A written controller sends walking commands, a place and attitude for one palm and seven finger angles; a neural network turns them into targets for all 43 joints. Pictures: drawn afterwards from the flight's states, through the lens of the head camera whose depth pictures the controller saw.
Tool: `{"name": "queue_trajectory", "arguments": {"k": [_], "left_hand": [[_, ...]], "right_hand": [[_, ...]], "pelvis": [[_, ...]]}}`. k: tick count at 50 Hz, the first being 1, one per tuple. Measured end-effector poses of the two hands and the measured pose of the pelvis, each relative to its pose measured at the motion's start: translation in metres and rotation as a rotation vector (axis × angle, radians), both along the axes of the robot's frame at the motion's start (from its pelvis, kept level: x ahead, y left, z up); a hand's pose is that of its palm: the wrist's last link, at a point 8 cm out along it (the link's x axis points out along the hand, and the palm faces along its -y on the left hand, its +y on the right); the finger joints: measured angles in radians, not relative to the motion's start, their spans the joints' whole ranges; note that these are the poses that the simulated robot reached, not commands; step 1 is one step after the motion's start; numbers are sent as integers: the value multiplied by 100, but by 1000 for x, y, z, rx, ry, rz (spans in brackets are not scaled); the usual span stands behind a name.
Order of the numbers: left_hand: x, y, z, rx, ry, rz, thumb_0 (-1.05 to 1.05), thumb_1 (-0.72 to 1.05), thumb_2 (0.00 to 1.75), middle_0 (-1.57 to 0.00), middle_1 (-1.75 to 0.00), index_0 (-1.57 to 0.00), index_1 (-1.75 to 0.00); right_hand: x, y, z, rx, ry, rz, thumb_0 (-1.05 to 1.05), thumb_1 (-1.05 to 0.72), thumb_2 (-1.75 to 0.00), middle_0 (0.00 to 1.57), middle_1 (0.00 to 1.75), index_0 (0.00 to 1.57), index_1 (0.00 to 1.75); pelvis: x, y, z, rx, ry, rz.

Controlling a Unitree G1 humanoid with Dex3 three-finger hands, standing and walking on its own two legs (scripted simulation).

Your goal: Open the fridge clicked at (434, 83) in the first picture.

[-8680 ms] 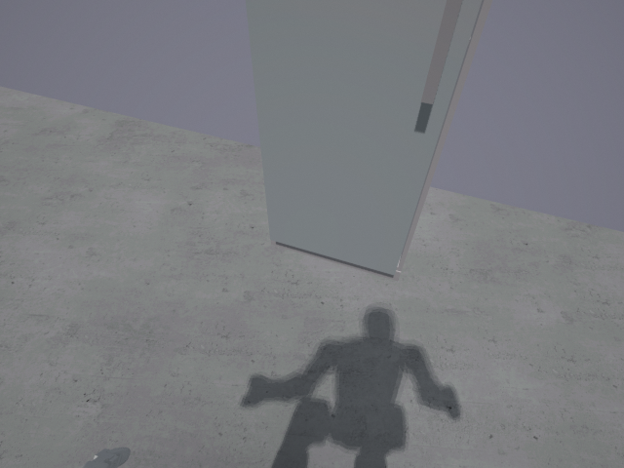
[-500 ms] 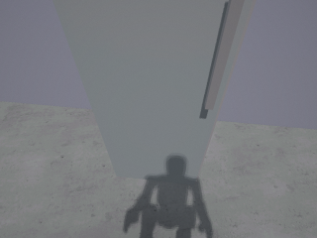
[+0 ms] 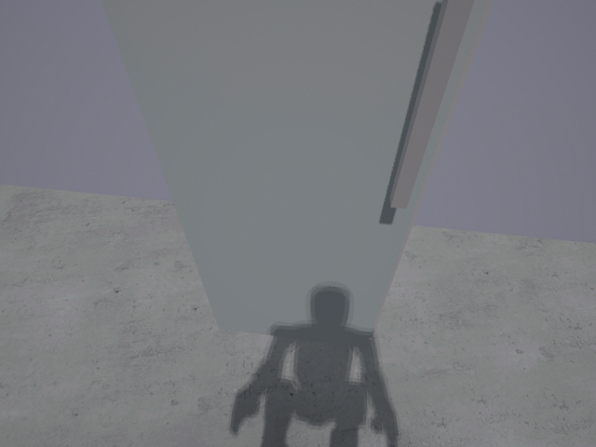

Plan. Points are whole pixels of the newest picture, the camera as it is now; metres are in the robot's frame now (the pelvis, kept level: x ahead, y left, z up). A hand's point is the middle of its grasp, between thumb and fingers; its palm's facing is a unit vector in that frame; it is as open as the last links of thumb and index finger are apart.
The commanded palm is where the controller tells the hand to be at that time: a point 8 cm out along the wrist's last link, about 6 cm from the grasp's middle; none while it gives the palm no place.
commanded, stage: look again from close up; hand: right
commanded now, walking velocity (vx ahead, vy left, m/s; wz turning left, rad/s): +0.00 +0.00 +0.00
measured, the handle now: (424, 99) +0.52 -0.14 +0.22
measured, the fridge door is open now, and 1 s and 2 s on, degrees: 0 0 0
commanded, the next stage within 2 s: raise the hand to about handle height in 1.10 s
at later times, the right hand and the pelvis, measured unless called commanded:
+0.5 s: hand out of the picture +0.01 -0.17 -0.18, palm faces +0.00 +0.98 -0.20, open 7.4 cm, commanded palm none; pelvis +0.01 +0.01 +0.00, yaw +0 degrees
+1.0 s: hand out of the picture +0.00 -0.17 -0.18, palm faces +0.01 +0.98 -0.20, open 7.4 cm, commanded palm none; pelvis +0.01 +0.01 +0.00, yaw +0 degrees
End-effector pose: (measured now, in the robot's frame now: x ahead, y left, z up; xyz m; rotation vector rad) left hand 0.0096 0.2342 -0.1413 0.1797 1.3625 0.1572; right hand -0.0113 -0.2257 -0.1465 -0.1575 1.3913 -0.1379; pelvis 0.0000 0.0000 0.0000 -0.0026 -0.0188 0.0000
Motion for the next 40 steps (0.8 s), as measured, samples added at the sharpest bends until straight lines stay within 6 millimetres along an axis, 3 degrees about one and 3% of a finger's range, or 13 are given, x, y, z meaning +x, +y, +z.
{"name": "queue_trajectory", "arguments": {"k": [15,40], "left_hand": [[13,6,1,4,-17,-8,0,90,90,-20,-30,-20,-30],[17,14,1,8,-19,-14,0,90,90,-20,-30,-20,-30]], "right_hand": [[11,4,0,-1,-17,4,0,-90,-90,20,30,20,30],[12,7,2,-10,-16,-2,0,-90,-90,20,30,20,30]], "pelvis": [[5,5,0,-1,1,1],[9,11,1,-2,-5,0]]}}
